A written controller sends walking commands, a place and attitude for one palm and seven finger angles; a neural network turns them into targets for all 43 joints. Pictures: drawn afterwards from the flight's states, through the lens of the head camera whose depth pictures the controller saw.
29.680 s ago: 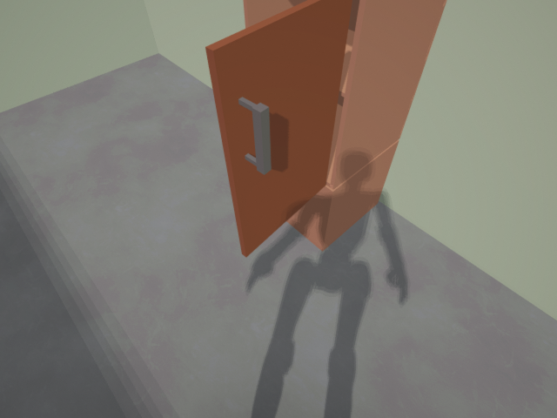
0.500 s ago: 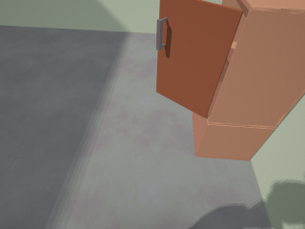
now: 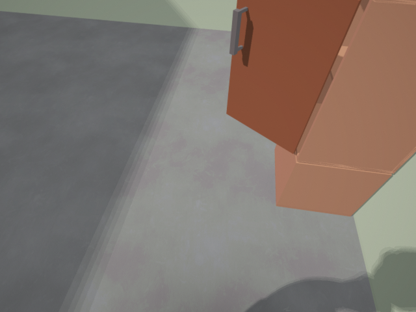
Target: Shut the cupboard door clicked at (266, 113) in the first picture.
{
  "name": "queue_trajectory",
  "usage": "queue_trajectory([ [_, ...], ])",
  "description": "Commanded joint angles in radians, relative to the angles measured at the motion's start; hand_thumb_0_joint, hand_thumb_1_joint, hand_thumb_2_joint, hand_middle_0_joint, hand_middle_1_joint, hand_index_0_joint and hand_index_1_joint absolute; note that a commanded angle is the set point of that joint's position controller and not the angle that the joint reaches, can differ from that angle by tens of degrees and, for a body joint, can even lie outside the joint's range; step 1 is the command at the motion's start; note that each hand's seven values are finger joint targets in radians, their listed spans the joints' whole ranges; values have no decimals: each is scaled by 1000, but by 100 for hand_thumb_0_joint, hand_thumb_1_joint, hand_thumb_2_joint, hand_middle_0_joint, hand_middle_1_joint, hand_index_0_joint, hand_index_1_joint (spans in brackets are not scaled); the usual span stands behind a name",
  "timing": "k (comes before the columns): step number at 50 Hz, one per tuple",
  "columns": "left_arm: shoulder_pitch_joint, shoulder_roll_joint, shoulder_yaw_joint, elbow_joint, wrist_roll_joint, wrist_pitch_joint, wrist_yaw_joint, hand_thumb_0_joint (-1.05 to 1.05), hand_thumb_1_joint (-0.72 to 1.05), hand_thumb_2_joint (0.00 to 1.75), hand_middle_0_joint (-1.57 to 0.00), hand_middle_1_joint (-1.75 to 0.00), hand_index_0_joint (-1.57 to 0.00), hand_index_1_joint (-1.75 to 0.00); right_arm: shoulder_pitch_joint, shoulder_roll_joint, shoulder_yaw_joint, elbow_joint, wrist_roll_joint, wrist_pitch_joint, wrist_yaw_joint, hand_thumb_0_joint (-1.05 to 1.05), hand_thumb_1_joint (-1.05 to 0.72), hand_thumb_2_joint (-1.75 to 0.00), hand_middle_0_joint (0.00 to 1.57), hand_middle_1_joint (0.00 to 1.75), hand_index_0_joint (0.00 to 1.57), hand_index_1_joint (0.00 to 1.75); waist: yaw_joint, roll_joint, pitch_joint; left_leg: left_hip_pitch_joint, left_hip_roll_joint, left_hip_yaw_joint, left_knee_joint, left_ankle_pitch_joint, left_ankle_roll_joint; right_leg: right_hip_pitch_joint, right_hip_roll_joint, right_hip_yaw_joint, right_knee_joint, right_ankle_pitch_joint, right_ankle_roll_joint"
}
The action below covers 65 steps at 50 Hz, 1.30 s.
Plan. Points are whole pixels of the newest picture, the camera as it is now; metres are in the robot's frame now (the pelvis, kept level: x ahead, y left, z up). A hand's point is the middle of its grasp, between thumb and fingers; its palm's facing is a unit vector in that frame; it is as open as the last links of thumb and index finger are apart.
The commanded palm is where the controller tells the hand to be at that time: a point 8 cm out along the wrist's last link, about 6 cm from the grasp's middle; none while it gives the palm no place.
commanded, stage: walk to a spot facing it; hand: left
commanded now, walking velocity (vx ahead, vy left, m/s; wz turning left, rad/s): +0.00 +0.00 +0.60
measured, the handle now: (238, 31) +0.97 -0.07 +0.08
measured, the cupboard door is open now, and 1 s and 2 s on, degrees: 56 56 56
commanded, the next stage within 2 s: turn to face it in 1.58 s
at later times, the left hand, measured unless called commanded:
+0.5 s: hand out of the picture +0.04 +0.23 -0.15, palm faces +0.30 -0.92 -0.24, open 7.3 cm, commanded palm none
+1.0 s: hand out of the picture -0.11 +0.15 -0.18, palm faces +0.65 -0.72 -0.22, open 7.3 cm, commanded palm none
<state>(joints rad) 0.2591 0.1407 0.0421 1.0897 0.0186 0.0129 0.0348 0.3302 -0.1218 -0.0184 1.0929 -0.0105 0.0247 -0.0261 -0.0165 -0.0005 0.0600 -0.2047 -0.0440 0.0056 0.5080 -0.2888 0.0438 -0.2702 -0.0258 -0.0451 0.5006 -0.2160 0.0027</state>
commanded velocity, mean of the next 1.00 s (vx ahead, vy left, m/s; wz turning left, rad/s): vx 0.17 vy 0.00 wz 0.59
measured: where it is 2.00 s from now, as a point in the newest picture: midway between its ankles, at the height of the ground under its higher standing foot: (139, 292)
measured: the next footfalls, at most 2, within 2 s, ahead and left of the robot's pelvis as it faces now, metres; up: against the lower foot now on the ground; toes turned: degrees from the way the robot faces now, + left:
right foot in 0.60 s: +0.05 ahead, -0.15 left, +0.00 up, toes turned +25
left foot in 1.02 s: +0.09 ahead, +0.21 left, +0.00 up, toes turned +45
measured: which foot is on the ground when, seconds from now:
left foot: down 0.00-0.60, up 0.62-1.00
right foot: down 0.00-0.18, up 0.20-0.58, down 0.60-1.00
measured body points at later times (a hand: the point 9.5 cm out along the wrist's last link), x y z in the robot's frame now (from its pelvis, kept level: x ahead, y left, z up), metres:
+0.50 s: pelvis -0.03 -0.01 +0.01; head +0.02 +0.02 +0.45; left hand +0.03 +0.28 -0.13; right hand +0.08 -0.25 -0.13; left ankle -0.01 +0.09 -0.74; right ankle +0.01 -0.17 -0.68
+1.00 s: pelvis +0.05 +0.03 -0.01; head +0.09 +0.09 +0.43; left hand -0.15 +0.19 -0.16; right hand +0.31 -0.09 -0.14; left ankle +0.05 +0.18 -0.72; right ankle +0.02 -0.16 -0.74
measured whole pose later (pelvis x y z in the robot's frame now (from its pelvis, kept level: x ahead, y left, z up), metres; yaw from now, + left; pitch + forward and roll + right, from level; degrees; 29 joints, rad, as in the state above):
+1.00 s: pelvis +0.05 +0.03 -0.01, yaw +39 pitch +1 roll +1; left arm 0.41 0.20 0.06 0.98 0.03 -0.03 0.00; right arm 0.09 -0.26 -0.06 0.89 -0.03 0.04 0.05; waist 0.03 -0.04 0.15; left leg -0.50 0.01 0.10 0.70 -0.32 0.03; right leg 0.01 -0.16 -0.23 0.47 -0.46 0.08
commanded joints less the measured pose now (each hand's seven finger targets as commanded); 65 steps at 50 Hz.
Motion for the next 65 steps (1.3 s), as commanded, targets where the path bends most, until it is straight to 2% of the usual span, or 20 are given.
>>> queue_trajectory([
  [1, 59, 164, 50, -73, 3, -9, 12, 0, 90, 90, -20, -30, -20, -30, 29, -116, -36, -86, 0, -4, 1, 0, -90, -90, 20, 30, 20, 30, 17, -104, -21, -174, 58, -56, 53, 77, -16, 78, -207, 152, -105, -10, -93],
  [5, 1, 199, 67, -134, 11, -4, 14, 0, 90, 90, -20, -30, -20, -30, 9, -111, -48, -118, -4, 6, 9, 0, -90, -90, 20, 30, 20, 30, 5, -193, -73, -145, 60, 10, 234, -178, -44, 40, -333, 178, -140, 33, -171],
  [7, -45, 196, 70, -165, 10, 4, 13, 0, 90, 90, -20, -30, -20, -30, 44, -131, -53, -121, -1, 0, 18, 0, -90, -90, 20, 30, 20, 30, -27, -74, -73, -38, 112, -42, 26, -3, -31, -47, -284, 62, 1, 38, -99],
  [9, -91, 124, 55, -217, -1, 20, 7, 0, 90, 90, -20, -30, -20, -30, 103, -250, -76, -130, -28, -9, 5, 0, -90, -90, 20, 30, 20, 30, -68, 350, -11, 47, 394, -555, -223, 430, 122, -316, -14, -68, 434, -369, 54],
  [10, -134, 150, 58, -217, 11, 29, 14, 0, 90, 90, -20, -30, -20, -30, 113, -254, -75, -110, -28, -1, -4, 0, -90, -90, 20, 30, 20, 30, -68, 247, -2, 19, 391, -513, -234, 384, 139, -321, -25, 58, 560, -339, 31],
  [14, -118, 160, 63, -211, 8, 18, -4, 0, 90, 90, -20, -30, -20, -30, 7, -249, -66, -164, -21, -15, -19, 0, -90, -90, 20, 30, 20, 30, -11, 89, -26, 47, 276, -396, -189, 405, 92, -341, -32, 93, 644, -145, 61],
  [27, -42, 185, 54, -254, 1, 9, -25, 0, 90, 90, -20, -30, -20, -30, -95, -309, -105, -239, -22, 12, 5, 0, -90, -90, 20, 30, 20, 30, 17, 186, -135, -104, 143, -484, -183, -163, 81, 76, 89, 30, 45, -160, 53],
  [28, 34, 204, 64, -233, 5, 4, -25, 0, 90, 90, -20, -30, -20, -30, -130, -289, -103, -251, -17, 14, 6, 0, -90, -90, 20, 30, 20, 30, 57, 130, -127, -252, 89, -434, -134, -269, 47, 243, 71, 36, -98, -145, 42],
  [30, 65, 345, 83, -248, 25, -6, -6, 0, 90, 90, -20, -30, -20, -30, -142, -177, -81, -289, -6, 1, 13, 0, -90, -90, 20, 30, 20, 30, 91, -351, -57, -662, -98, -91, 488, -316, -75, 352, -433, 668, -415, -578, -123],
  [32, -142, 319, 75, -294, 4, 0, -4, 0, 90, 90, -20, -30, -20, -30, -100, -222, -88, -298, -25, 10, 29, 0, -90, -90, 20, 30, 20, 30, -47, -140, 2, -570, -4, -89, 698, -193, -70, 170, -405, 444, -357, -353, -148],
  [36, -42, 226, 54, -245, 6, -52, -14, 0, 90, 90, -20, -30, -20, -30, -175, -209, -78, -283, -20, 5, 67, 0, -90, -90, 20, 30, 20, 30, -5, -181, 54, -544, 75, -35, 696, -15, -86, 162, -257, 178, -319, -148, -97],
  [44, 188, 232, 57, -165, 16, -70, -10, 0, 90, 90, -20, -30, -20, -30, -363, -156, -43, -326, -10, -10, 82, 0, -90, -90, 20, 30, 20, 30, 79, -204, 32, -525, 82, 80, 358, -17, -54, 389, -298, -11, -199, 395, -87],
  [47, 148, 257, 64, -176, 17, -71, -13, 0, 90, 90, -20, -30, -20, -30, -324, -170, -43, -320, -9, -25, 83, 0, -90, -90, 20, 30, 20, 30, 40, -206, 24, -329, 52, 122, 198, -72, -17, 320, -327, -63, -110, 523, -80],
  [49, 127, 280, 68, -183, 7, -73, -20, 0, 90, 90, -20, -30, -20, -30, -113, -218, -59, -260, -17, -37, 72, 0, -90, -90, 20, 30, 20, 30, -64, -124, -98, 23, -24, 175, 70, 8, 9, 212, -284, -162, 165, 613, -39],
  [50, 131, 260, 64, -194, 2, -74, -29, 0, 90, 90, -20, -30, -20, -30, 43, -296, -80, -223, -20, -42, 60, 0, -90, -90, 20, 30, 20, 30, -137, -4, -217, 314, 74, 34, 18, 14, 54, 14, -250, -175, 416, 391, -3],
  [51, 126, 190, 50, -241, -5, -70, -47, 0, 90, 90, -20, -30, -20, -30, 173, -446, -119, -205, -28, -50, 50, 0, -90, -90, 20, 30, 20, 30, -178, 316, -332, 547, 410, -501, -41, 92, 190, -350, -73, -149, 764, -352, 58],
  [52, 15, 210, 47, -291, -2, -60, -42, 0, 90, 90, -20, -30, -20, -30, 205, -465, -124, -189, -10, -39, 35, 0, -90, -90, 20, 30, 20, 30, -190, 209, -358, 552, 462, -623, -156, 133, 244, -455, -64, 9, 875, -383, 40],
  [54, -24, 183, 53, -289, 5, -65, -36, 0, 90, 90, -20, -30, -20, -30, 48, -375, -96, -233, -14, -51, 24, 0, -90, -90, 20, 30, 20, 30, -111, 43, -154, 206, 417, -463, -208, -98, 204, -426, -121, 36, 873, -263, 25],
  [57, 63, 158, 51, -227, 25, -33, -52, 0, 90, 90, -20, -30, -20, -30, -112, -265, -58, -256, -19, -70, 13, 0, -90, -90, 20, 30, 20, 30, -10, 128, -26, -76, 287, -290, -267, -128, 139, -313, -138, 49, 714, -134, 43],
  [65, -81, 132, 42, -269, 17, -29, -63, 0, 90, 90, -20, -30, -20, -30, -17, -221, -52, -190, -12, -87, 10, 0, -90, -90, 20, 30, 20, 30, -11, 65, 8, -17, 241, -241, -340, -51, 172, -319, -103, 31, 353, 58, 55],
])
